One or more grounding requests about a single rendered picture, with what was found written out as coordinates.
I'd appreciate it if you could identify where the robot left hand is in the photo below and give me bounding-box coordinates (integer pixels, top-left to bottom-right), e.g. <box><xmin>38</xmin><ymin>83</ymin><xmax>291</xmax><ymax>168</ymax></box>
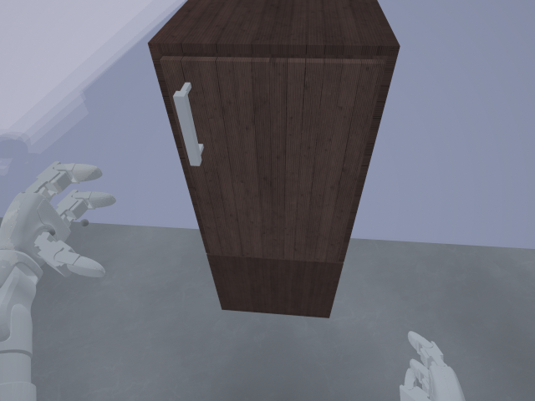
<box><xmin>0</xmin><ymin>161</ymin><xmax>116</xmax><ymax>277</ymax></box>

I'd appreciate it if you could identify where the handle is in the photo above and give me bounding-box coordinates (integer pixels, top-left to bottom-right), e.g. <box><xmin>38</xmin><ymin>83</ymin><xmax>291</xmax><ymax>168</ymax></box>
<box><xmin>173</xmin><ymin>83</ymin><xmax>204</xmax><ymax>166</ymax></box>

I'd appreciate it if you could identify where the cupboard door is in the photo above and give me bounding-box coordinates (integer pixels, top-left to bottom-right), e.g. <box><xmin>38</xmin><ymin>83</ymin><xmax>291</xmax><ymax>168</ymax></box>
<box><xmin>160</xmin><ymin>56</ymin><xmax>385</xmax><ymax>262</ymax></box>

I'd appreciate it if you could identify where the robot right hand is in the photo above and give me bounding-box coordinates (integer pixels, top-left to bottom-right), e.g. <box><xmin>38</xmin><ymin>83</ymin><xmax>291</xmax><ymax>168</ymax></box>
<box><xmin>400</xmin><ymin>331</ymin><xmax>466</xmax><ymax>401</ymax></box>

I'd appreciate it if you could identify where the robot left forearm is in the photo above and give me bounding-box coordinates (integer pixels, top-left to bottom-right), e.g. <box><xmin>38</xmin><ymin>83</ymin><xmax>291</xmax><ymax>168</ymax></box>
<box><xmin>0</xmin><ymin>250</ymin><xmax>43</xmax><ymax>401</ymax></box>

